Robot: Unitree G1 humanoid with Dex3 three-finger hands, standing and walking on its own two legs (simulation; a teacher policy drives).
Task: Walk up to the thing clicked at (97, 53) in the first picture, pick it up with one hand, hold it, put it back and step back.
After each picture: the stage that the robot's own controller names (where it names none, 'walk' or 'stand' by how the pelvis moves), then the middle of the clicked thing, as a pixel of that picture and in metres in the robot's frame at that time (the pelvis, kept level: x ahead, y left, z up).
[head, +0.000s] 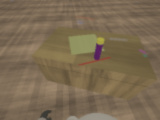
stand; (98, 49) +0.73 -0.04 -0.05
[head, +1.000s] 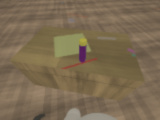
walk; (82, 51) +0.63 +0.15 -0.02
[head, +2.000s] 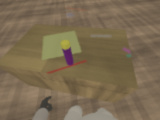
stand; (68, 54) +0.53 +0.25 -0.01
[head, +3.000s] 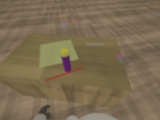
walk; (66, 61) +0.52 +0.24 -0.04
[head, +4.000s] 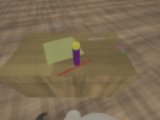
stand; (76, 54) +0.59 +0.18 -0.02
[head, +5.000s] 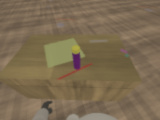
stand; (76, 58) +0.55 +0.14 -0.03
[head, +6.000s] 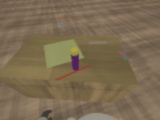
stand; (75, 60) +0.54 +0.18 -0.05
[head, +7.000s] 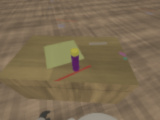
stand; (75, 60) +0.54 +0.17 -0.05
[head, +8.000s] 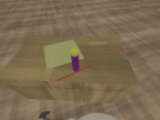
stand; (75, 60) +0.54 +0.17 -0.05
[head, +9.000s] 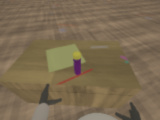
rise first; (77, 64) +0.53 +0.16 -0.05
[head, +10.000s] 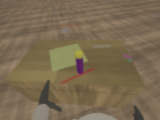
go down; (79, 63) +0.54 +0.15 -0.04
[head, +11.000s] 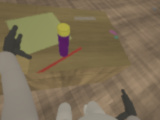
go down; (63, 42) +0.55 +0.15 +0.03
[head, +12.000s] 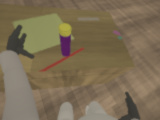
approach; (65, 42) +0.55 +0.15 +0.04
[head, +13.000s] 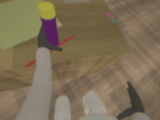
close; (50, 29) +0.58 +0.16 +0.08
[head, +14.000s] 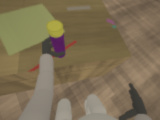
lift; (58, 43) +0.51 +0.14 +0.07
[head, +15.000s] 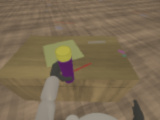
lift; (66, 67) +0.31 +0.15 +0.16
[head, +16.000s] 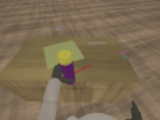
hold; (68, 70) +0.31 +0.15 +0.14
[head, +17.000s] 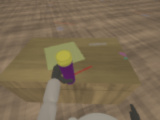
hold; (67, 70) +0.30 +0.15 +0.15
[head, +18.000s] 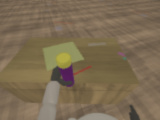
hold; (67, 72) +0.30 +0.16 +0.13
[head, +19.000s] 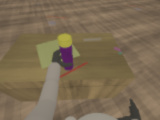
crouch; (67, 55) +0.41 +0.16 +0.15
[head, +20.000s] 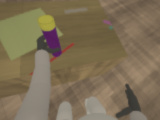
lower; (52, 40) +0.53 +0.15 +0.07
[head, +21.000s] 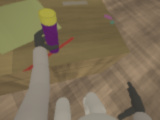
lower; (51, 35) +0.55 +0.15 +0.08
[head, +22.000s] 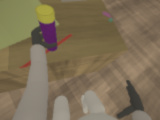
lower; (49, 33) +0.55 +0.15 +0.08
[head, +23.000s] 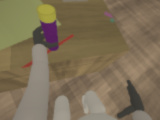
lower; (50, 32) +0.55 +0.15 +0.08
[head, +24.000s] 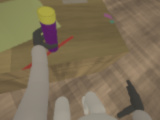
rest; (50, 34) +0.55 +0.16 +0.08
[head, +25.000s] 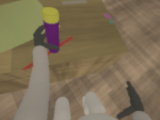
open; (52, 34) +0.55 +0.14 +0.08
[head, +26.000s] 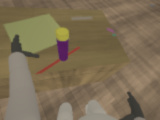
sink last; (62, 47) +0.52 +0.14 +0.04
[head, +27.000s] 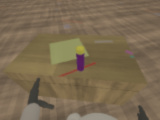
stand; (80, 59) +0.53 +0.14 +0.01
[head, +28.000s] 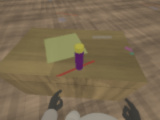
stand; (79, 58) +0.51 +0.13 +0.01
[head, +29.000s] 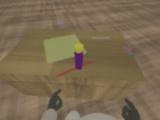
stand; (78, 58) +0.51 +0.13 +0.02
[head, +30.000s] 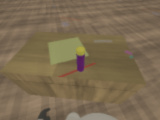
stand; (80, 60) +0.52 +0.13 -0.01
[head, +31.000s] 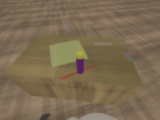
stand; (80, 63) +0.52 +0.13 -0.05
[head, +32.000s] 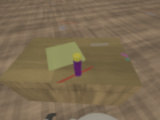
stand; (77, 65) +0.49 +0.14 -0.04
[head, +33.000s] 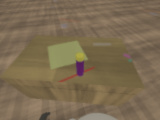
stand; (80, 65) +0.49 +0.13 -0.05
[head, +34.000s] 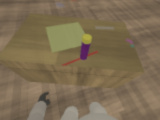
walk; (85, 48) +0.58 +0.07 -0.03
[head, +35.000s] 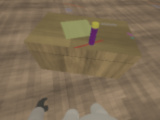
walk; (93, 34) +0.86 +0.02 -0.02
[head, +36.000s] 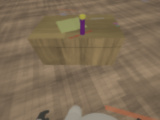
stand; (82, 25) +1.10 +0.22 -0.02
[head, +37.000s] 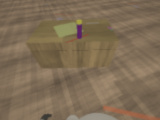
stand; (79, 29) +1.12 +0.25 -0.05
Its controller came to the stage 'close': yes
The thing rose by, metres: 0.20
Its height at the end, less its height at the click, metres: +0.00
